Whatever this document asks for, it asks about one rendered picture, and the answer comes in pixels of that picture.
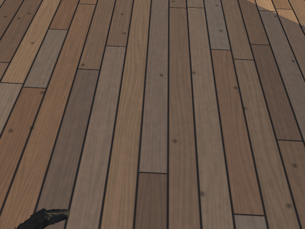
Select left robot hand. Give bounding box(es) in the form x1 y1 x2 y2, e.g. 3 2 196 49
14 208 70 229

